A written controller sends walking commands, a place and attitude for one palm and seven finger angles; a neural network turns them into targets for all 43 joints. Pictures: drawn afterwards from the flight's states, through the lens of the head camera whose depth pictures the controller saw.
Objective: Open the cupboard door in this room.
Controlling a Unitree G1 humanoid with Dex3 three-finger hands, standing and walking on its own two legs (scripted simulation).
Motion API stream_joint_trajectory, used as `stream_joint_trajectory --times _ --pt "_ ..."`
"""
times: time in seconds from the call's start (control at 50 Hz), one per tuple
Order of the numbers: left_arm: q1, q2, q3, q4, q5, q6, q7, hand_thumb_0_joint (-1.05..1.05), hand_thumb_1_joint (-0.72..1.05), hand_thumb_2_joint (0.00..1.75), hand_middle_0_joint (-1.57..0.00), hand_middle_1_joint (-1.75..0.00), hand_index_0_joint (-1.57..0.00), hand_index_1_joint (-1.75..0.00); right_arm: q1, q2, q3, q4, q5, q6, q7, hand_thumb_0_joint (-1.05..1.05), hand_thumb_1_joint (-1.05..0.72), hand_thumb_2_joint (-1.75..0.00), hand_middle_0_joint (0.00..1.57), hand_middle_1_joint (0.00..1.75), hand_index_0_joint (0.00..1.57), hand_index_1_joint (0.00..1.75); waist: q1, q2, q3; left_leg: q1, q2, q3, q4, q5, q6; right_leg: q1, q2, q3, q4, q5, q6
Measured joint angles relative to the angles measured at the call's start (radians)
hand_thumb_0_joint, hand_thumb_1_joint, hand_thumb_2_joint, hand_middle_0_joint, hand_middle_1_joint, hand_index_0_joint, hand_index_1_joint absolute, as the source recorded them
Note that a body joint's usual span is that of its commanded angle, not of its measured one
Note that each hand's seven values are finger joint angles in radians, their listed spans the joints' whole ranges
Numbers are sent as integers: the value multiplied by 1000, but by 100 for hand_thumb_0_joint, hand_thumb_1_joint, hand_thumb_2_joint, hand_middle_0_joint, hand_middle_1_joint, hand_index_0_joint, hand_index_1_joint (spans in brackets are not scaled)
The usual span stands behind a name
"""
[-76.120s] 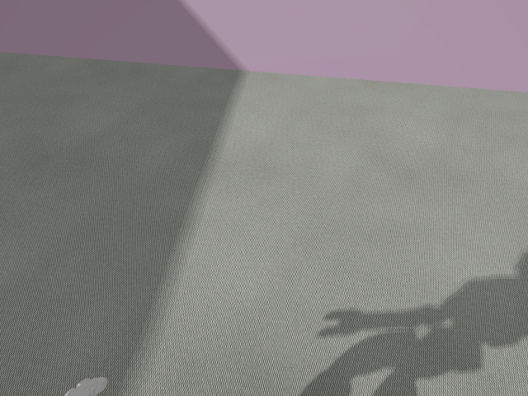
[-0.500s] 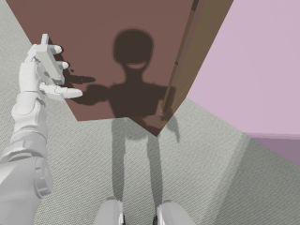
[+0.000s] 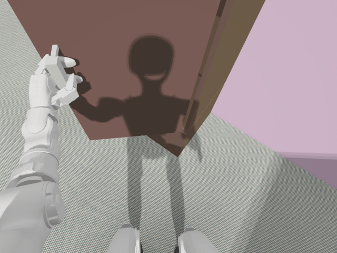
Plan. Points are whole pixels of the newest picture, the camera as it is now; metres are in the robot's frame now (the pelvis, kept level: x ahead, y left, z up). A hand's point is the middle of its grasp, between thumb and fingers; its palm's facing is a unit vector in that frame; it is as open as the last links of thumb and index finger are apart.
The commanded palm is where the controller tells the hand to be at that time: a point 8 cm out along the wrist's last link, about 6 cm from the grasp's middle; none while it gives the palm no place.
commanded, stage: close the thumb around the handle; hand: left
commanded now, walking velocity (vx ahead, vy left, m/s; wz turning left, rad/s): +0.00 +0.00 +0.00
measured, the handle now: (63, 73) +0.52 +0.23 +0.07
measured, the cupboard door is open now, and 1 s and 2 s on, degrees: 44 78 87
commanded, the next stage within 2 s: pull the door open along its arc in 0.02 s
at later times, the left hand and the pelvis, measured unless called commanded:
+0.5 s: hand (76, 112) +0.42 +0.19 +0.06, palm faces +0.07 -1.00 +0.01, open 5.9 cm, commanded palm +0.35 +0.24 +0.07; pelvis +0.02 -0.01 +0.01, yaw -1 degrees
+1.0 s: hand (117, 163) +0.30 +0.09 +0.07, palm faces +0.46 -0.89 +0.02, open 6.2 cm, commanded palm +0.22 +0.14 +0.07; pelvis +0.01 -0.04 +0.02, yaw +3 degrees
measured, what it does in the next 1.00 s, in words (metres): stands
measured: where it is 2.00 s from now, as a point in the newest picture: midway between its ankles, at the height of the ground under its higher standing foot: outside the picture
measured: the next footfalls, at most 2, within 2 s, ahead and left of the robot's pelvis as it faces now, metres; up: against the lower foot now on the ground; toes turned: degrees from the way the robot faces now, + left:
none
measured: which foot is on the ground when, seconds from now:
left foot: down 0.00-1.00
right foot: down 0.00-1.00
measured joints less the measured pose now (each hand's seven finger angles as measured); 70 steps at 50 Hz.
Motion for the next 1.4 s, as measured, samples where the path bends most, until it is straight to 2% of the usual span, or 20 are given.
stream_joint_trajectory --times 0.22,0.34,0.42,0.52,0.54,0.58,0.66,0.74,0.92,1.02,1.18,1.24,1.3,1.4 --pt "7 9 9 1 -1 2 -4 1 75 83 -35 -135 -37 -134 -11 -1 1 -11 1 2 0 0 -91 -89 20 30 21 30 -3 -3 0 5 3 -2 -2 1 -6 2 4 -1 2 -1 -7" --pt "105 -14 2 -101 -33 16 -10 1 75 79 -35 -135 -36 -134 -1 -1 -8 -24 10 11 5 0 -91 -89 20 30 21 30 6 -3 -5 37 7 9 -24 0 -8 26 7 11 -14 1 -8" --pt "231 -56 -22 -233 -65 31 -8 1 73 76 -35 -135 -36 -134 6 0 -15 -42 20 14 11 0 -91 -89 20 30 20 30 18 0 -10 77 8 18 -51 2 -9 62 8 20 -39 4 -8" --pt "450 -130 -80 -457 -102 43 4 1 71 73 -34 -135 -35 -134 -1 4 -22 -70 29 -2 20 1 -91 -89 20 30 20 30 39 4 -19 139 4 29 -90 4 -8 118 5 31 -73 7 -7" --pt "492 -153 -94 -506 -109 49 20 1 70 72 -34 -135 -35 -134 -5 6 -24 -75 28 -9 21 1 -91 -89 20 30 20 30 48 3 -21 150 4 33 -97 4 -8 127 4 35 -78 8 -6" --pt "568 -216 -129 -601 -112 58 101 2 69 71 -35 -135 -36 -134 -21 12 -28 -82 20 -24 22 1 -91 -89 20 30 20 30 65 2 -25 167 2 37 -105 4 -9 141 2 39 -82 6 -5" --pt "691 -324 -205 -757 -46 65 285 2 68 71 -36 -135 -37 -134 -76 27 -26 -97 -5 -40 35 1 -91 -89 20 30 20 30 85 -5 -30 183 -7 39 -102 1 -11 152 -7 40 -63 -7 -7" --pt "771 -387 -290 -848 26 80 428 2 67 71 -37 -135 -37 -133 -135 47 -20 -115 -27 -37 43 1 -91 -89 20 30 20 30 103 -8 -30 194 -13 30 -87 -4 -18 163 -13 31 -37 -23 -14" --pt "877 -467 -421 -936 120 129 623 2 66 72 -36 -132 -37 -133 -188 82 0 -135 -50 -25 36 1 -91 -89 20 30 20 30 122 -6 -31 229 -19 -6 -85 1 -43 205 -16 -6 -23 -40 -40" --pt "943 -493 -464 -980 151 150 673 3 67 73 -34 -131 -37 -133 -166 83 2 -133 -58 -29 30 1 -91 -89 20 30 20 30 118 -2 -31 252 -20 -21 -103 9 -58 229 -15 -20 -33 -41 -53" --pt "1084 -535 -543 -1073 181 155 683 3 68 73 -29 -131 -37 -134 -117 58 -13 -122 -65 -59 20 1 -91 -89 20 30 20 30 108 8 -32 272 -24 -31 -127 19 -73 245 -17 -31 -39 -45 -68" --pt "1120 -521 -582 -1097 193 145 688 3 68 73 -30 -132 -36 -134 -112 52 -17 -114 -69 -79 16 1 -91 -89 20 30 20 30 106 7 -33 266 -27 -35 -124 19 -75 237 -20 -35 -28 -51 -73" --pt "1117 -513 -598 -1096 204 135 701 2 67 74 -31 -132 -36 -134 -119 47 -20 -105 -71 -97 9 1 -91 -89 20 30 20 30 109 9 -34 250 -29 -44 -110 17 -78 224 -21 -44 -13 -58 -78" --pt "1057 -525 -575 -1051 196 136 706 1 63 76 -35 -132 -36 -133 -147 48 -24 -84 -71 -103 -1 1 -91 -89 20 30 20 30 122 9 -36 228 -33 -52 -94 19 -81 203 -25 -53 8 -63 -82"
